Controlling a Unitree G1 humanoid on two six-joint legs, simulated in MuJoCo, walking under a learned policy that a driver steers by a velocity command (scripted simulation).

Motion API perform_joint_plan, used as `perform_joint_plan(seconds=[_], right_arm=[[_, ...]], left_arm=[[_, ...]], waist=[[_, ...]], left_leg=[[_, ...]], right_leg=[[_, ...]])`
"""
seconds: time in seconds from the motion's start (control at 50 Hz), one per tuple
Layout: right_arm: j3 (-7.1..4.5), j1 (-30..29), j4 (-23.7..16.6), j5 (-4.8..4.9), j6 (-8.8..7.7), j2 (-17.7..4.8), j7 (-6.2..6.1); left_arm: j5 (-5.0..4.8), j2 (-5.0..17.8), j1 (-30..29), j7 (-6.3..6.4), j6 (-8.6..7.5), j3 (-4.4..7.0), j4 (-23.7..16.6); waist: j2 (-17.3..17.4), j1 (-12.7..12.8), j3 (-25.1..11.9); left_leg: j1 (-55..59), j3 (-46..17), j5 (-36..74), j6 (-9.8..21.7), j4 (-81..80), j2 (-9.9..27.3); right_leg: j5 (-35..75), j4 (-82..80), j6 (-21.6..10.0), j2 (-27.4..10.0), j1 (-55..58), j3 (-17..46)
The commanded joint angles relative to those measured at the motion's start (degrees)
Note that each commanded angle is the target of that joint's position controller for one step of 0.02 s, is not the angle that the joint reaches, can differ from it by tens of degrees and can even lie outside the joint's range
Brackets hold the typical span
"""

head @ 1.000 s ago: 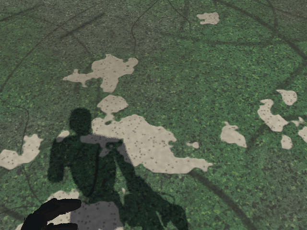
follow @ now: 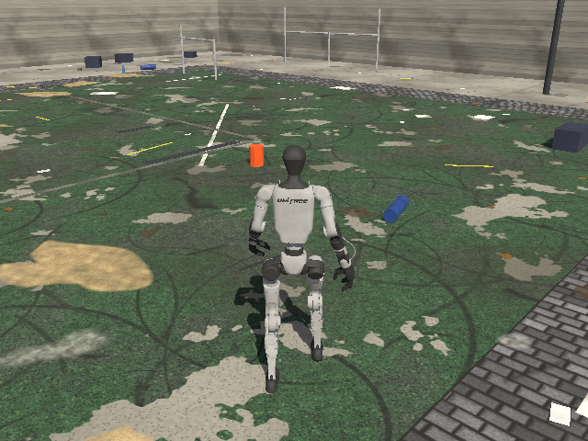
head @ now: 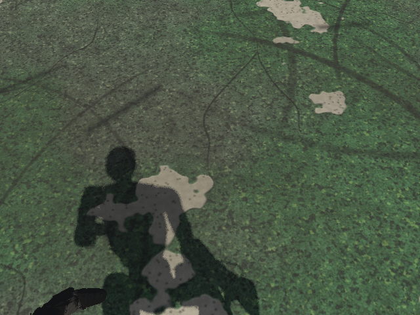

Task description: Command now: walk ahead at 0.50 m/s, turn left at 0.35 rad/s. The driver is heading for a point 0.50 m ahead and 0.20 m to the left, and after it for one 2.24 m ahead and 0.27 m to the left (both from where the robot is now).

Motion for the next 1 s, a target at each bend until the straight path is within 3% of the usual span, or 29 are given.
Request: perform_joint_plan(seconds=[0.02,0.04,0.06,0.08,0.1,0.14,0.18,0.22,0.3,0.36,0.42,0.46,0.5,0.52,0.54,0.56,0.58,0.6,0.62,0.64,0.66,0.68,0.72,0.78,0.88,0.94,1.0], right_arm=[[-2.14,-1.80,-2.85,-0.10,0.07,-9.32,-0.59],[-0.87,-2.43,-4.33,-1.04,-0.03,-5.98,-0.50],[0.90,5.09,-5.73,-0.76,-1.00,0.21,-0.34],[-0.06,3.52,-5.16,0.58,-1.54,-4.11,-0.37],[-1.43,-1.69,-6.48,1.54,-1.61,-8.55,-0.41],[-1.79,-5.65,-7.49,0.62,-0.97,-7.73,-0.64],[-1.93,-4.35,-7.45,0.57,0.40,-5.45,-0.36],[-1.72,-5.19,-8.37,0.47,1.50,-3.66,-0.26],[-1.47,-9.47,-10.40,0.05,1.79,-2.93,0.46],[-0.89,-15.49,-12.25,-0.01,1.31,-2.02,1.73],[-0.75,-20.30,-14.56,0.02,1.45,-2.25,2.63],[-1.03,-21.73,-15.91,-0.07,1.65,-3.10,3.10],[-1.99,-19.38,-16.30,-0.29,1.97,-4.93,3.26],[-3.07,-14.15,-15.24,-0.23,2.16,-6.63,3.14],[-4.93,-4.70,-12.56,0.01,2.37,-9.58,2.58],[-6.95,4.10,-10.51,0.42,3.00,-15.04,1.30],[-6.97,0.39,-11.81,0.59,2.16,-19.91,1.36],[-5.31,0.97,-13.42,0.24,1.00,-14.43,2.01],[-4.42,-0.84,-12.88,-0.28,0.03,-11.75,2.23],[-3.99,-3.90,-13.10,-0.23,-0.43,-10.51,2.16],[-3.49,-7.62,-13.74,-0.52,-0.48,-8.85,1.95],[-2.96,-9.68,-14.74,-1.22,-0.54,-7.62,1.64],[-2.45,-10.47,-14.62,-1.42,-0.96,-6.50,1.12],[-2.55,-7.95,-12.57,-1.39,-1.55,-7.64,0.33],[-2.26,-5.62,-9.69,-1.61,-2.01,-8.23,-0.08],[-2.40,-3.94,-7.39,-1.62,-1.95,-8.45,0.01],[-2.66,-2.97,-5.82,-1.38,-1.00,-8.65,-0.25]], left_arm=[[0.12,10.00,8.12,0.47,-1.51,3.80,-0.79],[1.12,13.51,17.78,1.05,-1.58,4.95,0.72],[1.15,18.41,22.48,1.25,-0.69,6.28,2.06],[0.73,13.41,23.20,1.18,-0.41,5.07,2.06],[0.51,10.01,19.44,1.33,-0.47,4.02,1.66],[0.78,6.40,12.36,1.33,-0.51,2.87,1.52],[1.29,5.24,9.30,1.37,-1.04,2.74,1.99],[1.24,6.43,8.74,1.49,-1.62,3.28,2.84],[1.34,8.75,9.63,2.08,-1.56,4.12,4.40],[0.94,10.22,11.07,2.49,-0.93,4.50,5.10],[0.10,11.70,13.73,2.56,0.04,5.04,6.29],[-0.58,12.68,14.52,2.52,0.90,5.45,6.87],[-1.23,14.34,13.77,2.67,1.68,5.98,6.72],[-1.56,14.86,13.05,2.74,2.17,6.15,6.54],[-1.59,13.89,12.55,2.83,2.48,5.73,6.26],[0.43,10.56,14.04,2.89,2.17,4.42,5.19],[2.03,3.20,18.01,2.25,0.56,2.06,1.89],[-0.36,8.55,11.43,1.58,-1.37,2.87,1.50],[-2.13,10.49,7.34,1.25,-2.41,3.41,-0.05],[-1.28,9.65,7.21,1.65,-2.98,3.17,0.32],[0.23,9.82,7.73,2.07,-2.98,3.49,1.01],[0.54,10.11,8.96,2.00,-2.36,3.77,1.37],[0.64,8.65,11.53,1.65,-0.88,3.56,2.77],[0.78,6.70,7.89,1.66,0.27,2.81,2.17],[-0.33,5.32,0.96,0.61,-0.08,1.81,0.72],[-0.81,5.50,-1.98,-0.24,-0.20,1.58,-0.59],[-0.77,5.40,-3.77,-1.53,-0.47,1.40,-2.22]], waist=[[6.55,8.56,-4.22],[2.67,12.66,-12.77],[-12.36,10.34,-21.25],[-12.01,12.01,-21.35],[-7.70,12.06,-12.58],[-4.26,9.02,-4.34],[-5.74,6.25,-1.65],[-3.90,5.39,-0.04],[-1.61,5.95,1.29],[-0.59,8.18,2.72],[-0.17,9.68,4.21],[-0.48,9.39,4.53],[-2.13,6.92,1.80],[-2.34,3.59,-1.47],[-0.92,-1.46,-6.34],[7.39,-4.10,-11.47],[19.87,3.49,-16.50],[11.22,-0.99,-19.22],[8.74,-0.84,-11.52],[4.39,1.56,-7.69],[3.43,3.89,-5.23],[4.68,5.68,-4.71],[4.75,6.81,-4.76],[4.63,5.53,-2.01],[5.44,2.06,1.49],[4.76,0.77,3.79],[4.27,0.46,4.34]], left_leg=[[-4.96,-8.85,28.30,6.85,9.19,12.31],[-13.72,-6.26,20.53,4.69,24.55,8.60],[-35.91,-0.47,-6.63,0.37,45.04,-0.08],[-42.57,-6.40,-14.58,0.23,53.69,1.48],[-45.76,-6.77,-10.05,0.75,56.08,4.24],[-43.01,-5.13,-2.15,0.46,52.96,8.06],[-37.66,-5.24,1.37,0.10,50.03,10.13],[-37.94,-4.82,3.83,-0.55,47.98,10.66],[-39.72,-4.17,14.15,-1.29,37.32,10.68],[-37.68,-0.74,20.27,-0.69,27.97,9.78],[-38.29,1.14,19.27,0.57,22.66,9.15],[-38.22,2.57,15.22,2.05,20.70,8.12],[-32.40,5.68,9.32,4.26,20.12,4.80],[-25.16,7.45,7.91,5.76,19.15,2.20],[-11.65,8.08,10.81,7.81,16.10,-0.79],[5.44,-5.09,11.10,11.42,14.62,6.53],[19.27,-38.54,-2.78,21.70,5.83,18.86],[19.81,-44.72,-7.35,21.27,-0.86,21.12],[14.66,-37.20,-2.68,18.84,-1.43,19.96],[7.09,-30.63,3.60,17.01,-0.88,17.47],[0.02,-25.30,9.99,15.63,-1.13,15.25],[-4.34,-22.64,14.22,15.21,-2.24,13.88],[-7.85,-17.70,22.06,15.30,-4.10,13.36],[-9.30,-11.01,27.59,14.27,-6.41,12.26],[-8.40,-3.73,20.60,10.45,-9.34,10.99],[-2.78,-1.90,20.82,10.15,-9.47,13.38],[5.13,-0.23,28.21,9.38,-5.96,15.90]], right_leg=[[-3.20,-3.08,-2.93,1.22,16.85,-1.34],[-2.76,-0.27,-6.40,-6.77,32.93,5.84],[-11.16,-2.94,-14.59,-20.86,54.03,28.47],[-22.63,-9.17,-15.20,-21.34,52.06,37.36],[-25.31,-10.90,-12.56,-19.27,44.89,29.29],[-16.84,-14.32,-10.72,-15.31,31.50,17.65],[-11.02,-17.78,-10.01,-13.01,24.02,10.15],[-5.82,-20.00,-10.81,-13.20,21.53,5.21],[0.10,-21.38,-10.87,-12.40,22.93,-3.18],[1.38,-21.45,-9.85,-11.75,24.18,-8.46],[2.17,-20.26,-8.94,-13.28,29.24,-10.69],[6.75,-17.48,-7.98,-14.42,33.13,-11.88],[24.16,-10.04,-6.75,-14.45,35.25,-13.75],[32.32,-1.81,-5.90,-13.57,34.65,-15.05],[32.97,10.67,-4.05,-11.21,29.75,-16.79],[12.42,29.56,-1.04,-8.28,14.77,-17.20],[-34.60,46.73,1.96,3.90,-8.43,-8.69],[-34.31,51.30,0.77,2.79,-14.04,2.11],[-28.50,49.87,-0.70,0.58,-18.06,1.56],[-23.59,45.28,-1.36,-1.89,-15.61,1.75],[-20.37,40.24,-1.06,-3.56,-11.54,2.00],[-18.20,37.91,-0.81,-4.58,-7.72,2.58],[-15.34,34.18,0.57,-5.14,-4.86,1.07],[-6.54,25.89,2.37,-5.36,-7.28,-0.14],[10.08,10.26,1.14,-3.46,-5.63,-1.82],[9.83,5.90,-0.38,-2.26,-7.98,-1.45],[3.56,3.30,-2.49,-0.72,-11.40,-1.68]])
Next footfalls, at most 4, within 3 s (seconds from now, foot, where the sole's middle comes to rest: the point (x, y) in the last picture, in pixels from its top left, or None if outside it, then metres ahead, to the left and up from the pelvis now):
0.04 right None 0.19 -0.14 -0.77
0.54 left None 0.41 0.18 -0.77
1.10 right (162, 227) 0.79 0.11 -0.77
1.56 left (93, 181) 1.01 0.37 -0.77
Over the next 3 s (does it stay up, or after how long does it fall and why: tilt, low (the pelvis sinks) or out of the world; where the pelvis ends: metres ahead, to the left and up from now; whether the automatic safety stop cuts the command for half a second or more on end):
stays up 1.26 0.20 -0.01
